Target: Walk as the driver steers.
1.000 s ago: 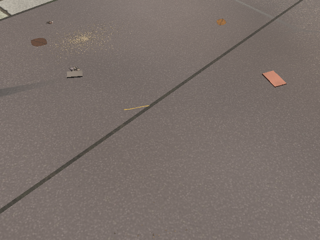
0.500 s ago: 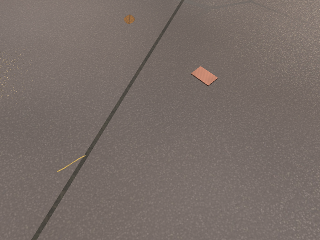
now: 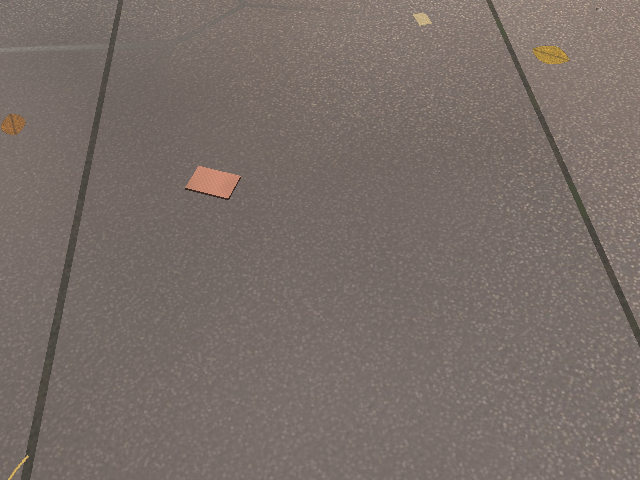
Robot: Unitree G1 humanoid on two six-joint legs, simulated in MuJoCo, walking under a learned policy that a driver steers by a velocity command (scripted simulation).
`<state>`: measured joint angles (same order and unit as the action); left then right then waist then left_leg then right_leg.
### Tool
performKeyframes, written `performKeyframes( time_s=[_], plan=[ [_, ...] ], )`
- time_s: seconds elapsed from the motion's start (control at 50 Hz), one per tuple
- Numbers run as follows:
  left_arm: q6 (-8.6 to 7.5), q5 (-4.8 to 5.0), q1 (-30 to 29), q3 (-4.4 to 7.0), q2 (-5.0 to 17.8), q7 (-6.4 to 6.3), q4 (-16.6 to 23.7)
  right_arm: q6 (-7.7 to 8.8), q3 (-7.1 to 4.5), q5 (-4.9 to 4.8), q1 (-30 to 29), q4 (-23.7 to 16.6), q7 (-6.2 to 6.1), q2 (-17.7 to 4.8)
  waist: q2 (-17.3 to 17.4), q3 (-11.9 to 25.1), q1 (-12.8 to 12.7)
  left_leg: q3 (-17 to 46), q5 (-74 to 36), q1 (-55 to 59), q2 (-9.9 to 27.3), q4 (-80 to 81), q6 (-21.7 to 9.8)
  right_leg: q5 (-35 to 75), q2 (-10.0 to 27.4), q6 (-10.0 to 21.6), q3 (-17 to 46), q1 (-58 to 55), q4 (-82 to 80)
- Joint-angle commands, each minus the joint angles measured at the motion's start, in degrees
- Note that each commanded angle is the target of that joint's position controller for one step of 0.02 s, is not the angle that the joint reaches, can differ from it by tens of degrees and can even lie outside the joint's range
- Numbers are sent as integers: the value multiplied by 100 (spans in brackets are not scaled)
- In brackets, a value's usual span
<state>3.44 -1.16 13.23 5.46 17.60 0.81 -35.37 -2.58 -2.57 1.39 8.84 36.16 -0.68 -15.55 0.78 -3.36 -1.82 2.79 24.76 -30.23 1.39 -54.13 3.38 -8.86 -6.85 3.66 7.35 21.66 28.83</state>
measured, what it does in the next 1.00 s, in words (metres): steps on the spot: left foot, then right foot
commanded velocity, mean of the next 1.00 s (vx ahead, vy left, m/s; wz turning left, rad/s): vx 0.00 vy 0.00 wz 0.07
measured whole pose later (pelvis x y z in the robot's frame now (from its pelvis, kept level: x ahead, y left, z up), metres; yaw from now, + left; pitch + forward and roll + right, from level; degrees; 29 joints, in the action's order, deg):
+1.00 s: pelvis -0.03 +0.07 +0.00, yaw +10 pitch +1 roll -1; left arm 2.1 -1.7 9.5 3.0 17.7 -0.6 -38.3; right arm -3.3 -4.5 0.0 14.1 36.2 1.7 -18.3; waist -2.8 -4.6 0.7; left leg 1.0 15.7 -16.6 -4.1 -31.8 -4.8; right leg -26.7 1.5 -2.5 -0.3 26.4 61.3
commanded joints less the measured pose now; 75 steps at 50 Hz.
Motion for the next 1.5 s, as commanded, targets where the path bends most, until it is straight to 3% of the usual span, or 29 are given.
performKeyframes(
  time_s=[0.02,0.12,0.14,0.16,0.18,0.22,0.3,0.42,0.46,0.48,0.5,0.52,0.54,0.58,0.64,0.82,0.86,0.88,0.9,0.92,0.96,1.02,1.26,1.32,1.38,1.42,1.44,1.46,1.5],
  plan=[
    [-68,-36,-95,307,993,57,385,82,-71,-23,29,-384,-20,-388,-689,945,14,33,-174,312,-297,628,-105,511,1278,998,1943,-689,-798],
    [-55,52,-482,268,864,107,392,169,-96,-67,734,-165,-141,-488,-881,901,400,-48,-874,2041,-484,2883,-315,-32,859,349,2240,-2,-461],
    [-94,98,-292,172,565,57,391,201,-182,10,788,-179,-212,-864,-239,876,338,742,-420,2473,431,3683,-514,-937,447,1,1803,493,165],
    [-108,129,-310,110,300,17,535,189,-315,105,484,-316,-183,-1497,1411,643,267,2643,266,2496,1897,4408,-1111,-2092,-643,-298,355,1500,1474],
    [-123,-163,-163,217,789,7,405,171,-311,135,291,-374,-131,-1332,1104,494,184,2830,-165,1759,2173,4332,-1536,-2232,-284,-349,195,1242,2714],
    [-105,-103,69,227,785,62,128,201,-133,36,-213,-413,-69,-703,468,273,-150,1715,-1176,1214,1478,4028,-1468,-1599,-108,-380,183,750,3578],
    [-27,14,94,92,541,116,-11,255,-146,-21,-18,-282,-79,-673,713,519,46,740,-3050,2074,1021,3581,-1407,-1479,-146,-566,-82,871,3738],
    [22,83,-341,-191,138,32,32,187,-174,-8,456,55,14,-741,1244,627,391,640,-3067,2341,1029,3381,-1442,-2176,192,-438,-536,-334,969],
    [-40,48,-30,-273,-36,-80,-176,114,-136,-76,538,227,103,-675,1198,464,174,696,-3569,1967,789,3116,-1249,-876,175,-318,-833,-1266,-844],
    [-118,-23,125,-239,177,-151,-240,131,-193,-118,691,270,130,-798,1028,489,135,777,-3553,1576,711,2966,-988,27,336,-216,-620,-1844,-1309],
    [-198,-98,281,-172,597,-200,-246,181,-193,-135,783,191,176,-708,409,749,160,680,-2714,1088,530,2659,-680,-48,1155,-58,110,-2441,-1400],
    [-211,-93,87,-83,1130,-239,-154,253,-96,-152,776,-63,231,-295,-968,654,337,67,-729,226,-180,2065,-419,1569,2388,377,1153,-2570,-1192],
    [-214,-23,-25,-28,1063,-248,-187,185,-162,-130,482,-68,183,-609,-1439,564,41,-287,689,541,-241,1112,-374,1945,2736,924,967,-1612,-987],
    [-257,-46,-281,-176,549,-264,-96,48,-335,-145,441,30,182,-861,-880,235,131,-195,658,187,-256,-445,-350,2507,2450,1025,439,-1434,-1059],
    [-257,-44,-475,-232,348,-340,-25,-83,-332,-104,752,165,270,-686,-958,254,280,-344,208,4,-135,-713,-181,2702,2049,778,-360,-1684,-954],
    [-300,-39,-269,-33,728,-199,-58,-166,-263,-146,347,-311,430,-521,-1055,484,74,-928,10,982,-109,1372,-376,2066,2473,497,-903,-1685,-319],
    [-315,58,-312,-3,743,-153,-79,-83,-291,-67,719,-238,372,-521,-622,589,389,-879,-879,1820,-269,2491,-544,1373,2319,73,-1329,-1172,572],
    [-314,64,-159,-21,624,-118,-55,11,-420,37,1081,-159,285,-985,480,648,552,439,-1650,2530,342,3358,-779,48,1869,-333,-1743,-285,1948],
    [-247,-14,-541,-183,158,-112,487,86,-656,-47,1312,-236,269,-2028,1947,498,535,3167,-3835,2990,1918,3595,-1733,-2998,614,-762,-1596,1655,3043],
    [-181,-133,-833,-178,355,-173,476,74,-689,-133,1689,-192,285,-1879,1011,790,854,3163,-3698,3153,1978,3596,-2190,-3116,687,-693,-577,1815,3817],
    [-225,-18,-715,-150,467,-147,294,-18,-514,-127,893,-255,198,-1374,442,227,419,2216,-2435,2499,1313,3659,-1898,-1928,948,-595,-340,1784,3731],
    [-215,-144,-436,-124,568,-130,76,-42,-416,-162,339,-386,140,-1147,455,469,196,1710,-2765,2205,679,3577,-1531,-1111,820,-662,-435,1300,3512],
    [-120,-6,-479,-204,493,-149,-135,44,-278,-5,711,-149,54,-1053,538,437,461,2068,-2666,2306,716,3465,-1569,-1086,727,-563,-483,965,2118],
    [-118,60,-213,-306,275,-123,-345,119,-50,53,429,-86,30,-589,508,551,344,1665,-2778,1903,658,3477,-1460,-1149,738,-436,-620,-167,1191],
    [-153,91,-135,-289,374,-116,-379,126,-77,23,357,64,-44,-871,499,375,170,1411,-2806,1648,630,3093,-1299,-689,465,-230,-746,-998,14],
    [-284,9,-102,-224,788,-129,-278,145,-119,6,545,52,-116,-956,-106,426,214,1132,-2350,1551,339,2400,-923,410,1077,39,433,-1286,-714],
    [-331,32,-83,-82,1378,-113,-227,148,-105,-11,640,-120,-120,-831,-923,469,424,373,-1141,962,-464,1588,-646,1896,1995,550,1772,-1538,-797],
    [-312,82,279,-18,1314,-56,-373,104,-80,-26,442,-144,-164,-777,-1371,460,154,-97,399,613,-848,1066,-483,2753,2577,1272,2569,-1490,-939],
    [-285,97,478,15,1096,-23,-464,106,-84,-2,102,-207,-127,-748,-867,373,41,223,783,42,-716,-235,-373,2089,2229,1347,2419,-1625,-1021]
  ],
)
